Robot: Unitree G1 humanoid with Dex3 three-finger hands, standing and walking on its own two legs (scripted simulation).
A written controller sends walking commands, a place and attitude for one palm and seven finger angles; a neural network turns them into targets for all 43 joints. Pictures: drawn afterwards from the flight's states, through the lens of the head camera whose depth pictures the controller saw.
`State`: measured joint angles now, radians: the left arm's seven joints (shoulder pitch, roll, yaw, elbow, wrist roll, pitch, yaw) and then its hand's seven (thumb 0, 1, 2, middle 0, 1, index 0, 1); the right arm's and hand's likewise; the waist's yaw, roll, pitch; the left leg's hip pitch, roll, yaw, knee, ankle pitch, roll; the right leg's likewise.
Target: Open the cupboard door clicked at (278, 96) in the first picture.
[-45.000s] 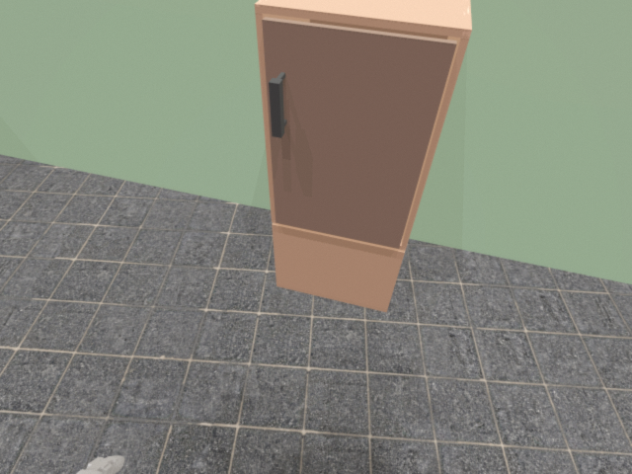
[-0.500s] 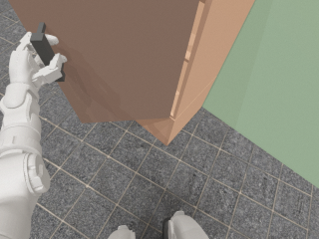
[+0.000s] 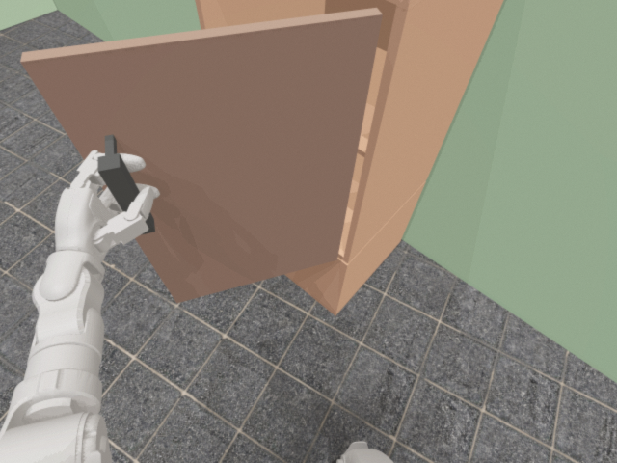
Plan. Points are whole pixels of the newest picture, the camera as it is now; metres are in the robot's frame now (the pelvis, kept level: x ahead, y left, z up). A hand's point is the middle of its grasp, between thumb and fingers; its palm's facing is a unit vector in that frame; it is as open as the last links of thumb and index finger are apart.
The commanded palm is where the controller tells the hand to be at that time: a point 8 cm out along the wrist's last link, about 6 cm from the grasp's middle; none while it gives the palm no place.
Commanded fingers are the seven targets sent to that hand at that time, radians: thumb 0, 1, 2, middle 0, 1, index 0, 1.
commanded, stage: pull the door open along its arc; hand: left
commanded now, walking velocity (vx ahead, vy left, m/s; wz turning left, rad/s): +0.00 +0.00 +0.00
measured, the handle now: (128, 186) +0.46 +0.24 +0.08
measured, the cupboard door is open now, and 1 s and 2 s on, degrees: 59 86 88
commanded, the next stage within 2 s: open thumb and fingers to let go in 0.50 s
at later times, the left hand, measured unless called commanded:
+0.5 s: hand (206, 294) +0.30 +0.11 +0.09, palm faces +0.46 -0.89 +0.02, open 6.6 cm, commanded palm +0.24 +0.15 +0.08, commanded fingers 0.00 0.90 0.90 -0.40 -1.35 -0.40 -1.35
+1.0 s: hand (215, 299) +0.29 +0.10 +0.08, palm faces +0.47 -0.88 +0.01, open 10.2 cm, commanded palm +0.25 +0.14 +0.08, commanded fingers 0.00 -0.50 0.30 -0.30 -1.20 -0.30 -1.20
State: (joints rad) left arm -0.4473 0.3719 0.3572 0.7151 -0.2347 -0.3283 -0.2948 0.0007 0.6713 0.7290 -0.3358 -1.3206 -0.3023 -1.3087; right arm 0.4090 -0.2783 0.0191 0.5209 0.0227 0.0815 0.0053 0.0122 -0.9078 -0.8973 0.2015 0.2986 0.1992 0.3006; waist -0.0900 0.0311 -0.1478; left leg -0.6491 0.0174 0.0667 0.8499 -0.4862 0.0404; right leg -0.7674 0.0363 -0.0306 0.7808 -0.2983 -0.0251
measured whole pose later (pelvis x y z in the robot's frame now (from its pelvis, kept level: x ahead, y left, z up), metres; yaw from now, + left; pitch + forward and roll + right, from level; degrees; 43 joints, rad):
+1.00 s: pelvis -0.02 -0.04 +0.01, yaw +5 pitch +7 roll +1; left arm -0.05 -0.03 -0.05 0.22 -0.02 -0.22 0.47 0.01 0.06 0.54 -0.34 -1.26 -0.34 -1.26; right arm 0.20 -0.21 0.01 0.61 -0.06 0.01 -0.04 0.02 -0.91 -0.90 0.20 0.30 0.20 0.30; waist 0.00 0.03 -0.09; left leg -0.48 0.00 -0.01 0.79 -0.43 -0.02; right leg -0.59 0.01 -0.11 0.77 -0.30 -0.08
